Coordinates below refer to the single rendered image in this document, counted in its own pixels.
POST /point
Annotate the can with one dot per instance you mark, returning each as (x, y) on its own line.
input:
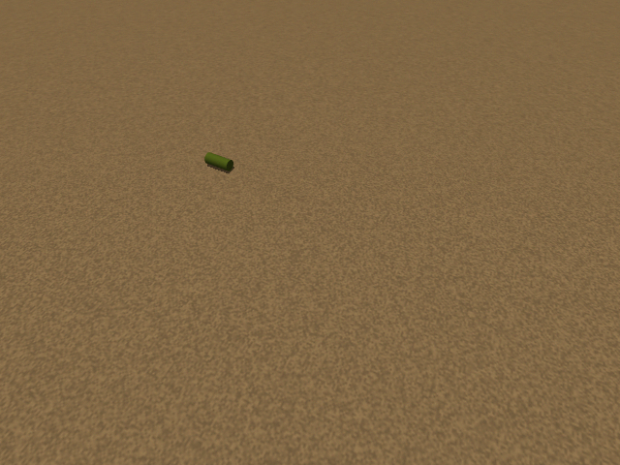
(218, 161)

